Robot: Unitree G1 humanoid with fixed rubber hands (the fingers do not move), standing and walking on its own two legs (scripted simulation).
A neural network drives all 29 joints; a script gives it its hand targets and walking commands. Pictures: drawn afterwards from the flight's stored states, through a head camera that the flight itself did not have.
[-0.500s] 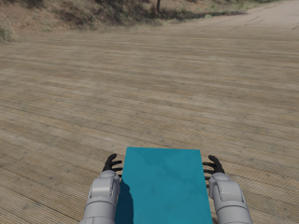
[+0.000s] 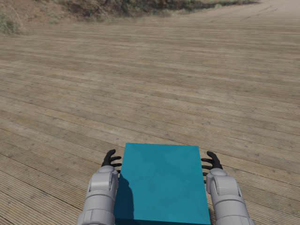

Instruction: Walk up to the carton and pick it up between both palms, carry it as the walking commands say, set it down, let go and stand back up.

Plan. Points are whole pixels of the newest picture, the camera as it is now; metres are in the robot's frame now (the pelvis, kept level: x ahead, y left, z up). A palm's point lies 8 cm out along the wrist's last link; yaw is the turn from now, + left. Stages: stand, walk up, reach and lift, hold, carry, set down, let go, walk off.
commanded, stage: reach and lift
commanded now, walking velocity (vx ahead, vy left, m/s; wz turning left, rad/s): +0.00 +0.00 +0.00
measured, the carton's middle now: (160, 189) +0.29 +0.01 -0.04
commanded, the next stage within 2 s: hold in 0.20 s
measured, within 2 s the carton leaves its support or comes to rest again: neither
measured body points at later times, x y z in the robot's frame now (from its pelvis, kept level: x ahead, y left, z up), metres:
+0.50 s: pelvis +0.00 +0.01 +0.00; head -0.08 +0.00 +0.44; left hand +0.29 +0.16 +0.03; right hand +0.28 -0.15 +0.02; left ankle +0.00 +0.14 -0.75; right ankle +0.04 -0.12 -0.75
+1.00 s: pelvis +0.09 -0.04 -0.03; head +0.02 -0.03 +0.42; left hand +0.42 -0.02 +0.05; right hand +0.29 -0.31 +0.04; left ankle +0.01 +0.14 -0.75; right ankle +0.08 -0.12 -0.74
